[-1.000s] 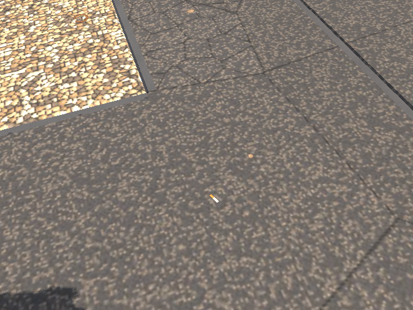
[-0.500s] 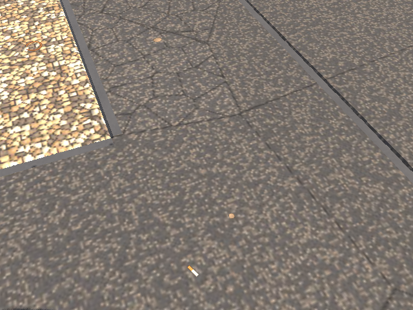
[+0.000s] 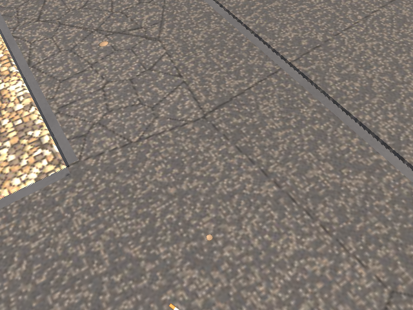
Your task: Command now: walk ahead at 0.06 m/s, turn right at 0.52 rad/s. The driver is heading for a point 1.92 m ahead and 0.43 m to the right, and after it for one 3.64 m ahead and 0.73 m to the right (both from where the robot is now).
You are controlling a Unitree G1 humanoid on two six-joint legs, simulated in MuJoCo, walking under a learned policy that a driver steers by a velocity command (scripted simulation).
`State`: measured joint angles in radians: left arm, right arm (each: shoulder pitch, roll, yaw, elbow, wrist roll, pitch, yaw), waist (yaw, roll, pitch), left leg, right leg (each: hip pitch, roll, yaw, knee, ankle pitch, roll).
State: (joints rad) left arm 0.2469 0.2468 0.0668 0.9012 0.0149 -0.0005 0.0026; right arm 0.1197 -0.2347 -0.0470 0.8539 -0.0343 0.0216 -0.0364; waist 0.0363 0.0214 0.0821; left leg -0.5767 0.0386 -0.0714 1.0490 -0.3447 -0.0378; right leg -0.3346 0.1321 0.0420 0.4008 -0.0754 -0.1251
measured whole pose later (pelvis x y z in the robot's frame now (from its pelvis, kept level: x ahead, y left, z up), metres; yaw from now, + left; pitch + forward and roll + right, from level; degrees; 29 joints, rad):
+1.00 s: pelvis +0.00 +0.04 +0.01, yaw -30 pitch -1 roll +1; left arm 0.13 0.23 0.01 0.77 0.01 0.03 0.01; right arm 0.26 -0.29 -0.05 0.81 -0.02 0.06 0.00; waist -0.04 0.05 0.07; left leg -0.38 0.04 0.01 0.92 -0.42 -0.02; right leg -0.16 0.05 0.00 0.40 -0.22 -0.07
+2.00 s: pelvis +0.01 +0.07 +0.01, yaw -31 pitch -1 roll +0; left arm 0.26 0.17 -0.02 1.17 0.01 0.01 0.04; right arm 0.29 -0.16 0.02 1.11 -0.01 -0.01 -0.04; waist 0.00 -0.01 0.03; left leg -0.12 -0.04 0.01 0.38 -0.23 0.05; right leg -0.14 0.02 0.03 0.36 -0.20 0.00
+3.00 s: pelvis +0.28 -0.13 -0.02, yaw -31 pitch +0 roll +0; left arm 0.48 0.15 0.02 1.12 0.01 -0.09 0.01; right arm 0.05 -0.19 -0.05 0.92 -0.03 -0.08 0.01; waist 0.02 -0.01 0.08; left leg -0.44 -0.05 0.14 0.59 -0.15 0.14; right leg -0.05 0.04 -0.02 0.91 -0.48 -0.08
